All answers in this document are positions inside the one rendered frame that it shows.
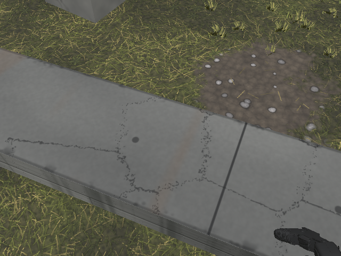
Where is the right robot hand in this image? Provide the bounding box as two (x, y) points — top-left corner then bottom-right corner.
(274, 227), (341, 256)

